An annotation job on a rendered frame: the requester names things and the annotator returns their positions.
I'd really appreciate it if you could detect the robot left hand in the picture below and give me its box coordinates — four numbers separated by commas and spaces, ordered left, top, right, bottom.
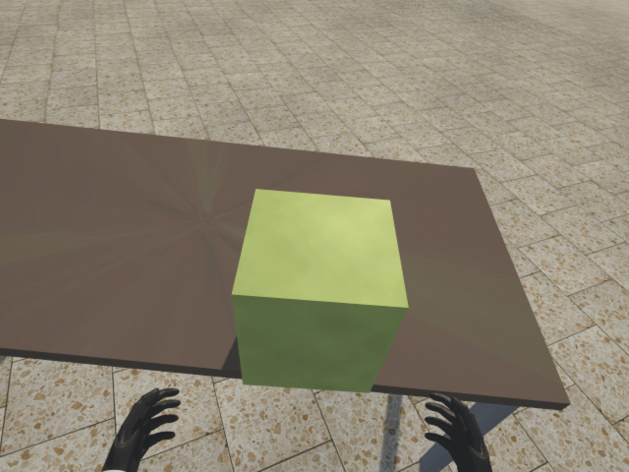
101, 388, 181, 472

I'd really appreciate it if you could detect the robot right hand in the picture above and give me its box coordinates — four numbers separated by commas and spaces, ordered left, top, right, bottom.
425, 392, 492, 472

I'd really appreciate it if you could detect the table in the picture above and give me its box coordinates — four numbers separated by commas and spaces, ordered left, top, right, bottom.
0, 119, 571, 472

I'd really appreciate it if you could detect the carton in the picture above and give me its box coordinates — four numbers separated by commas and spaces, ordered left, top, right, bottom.
232, 189, 409, 393

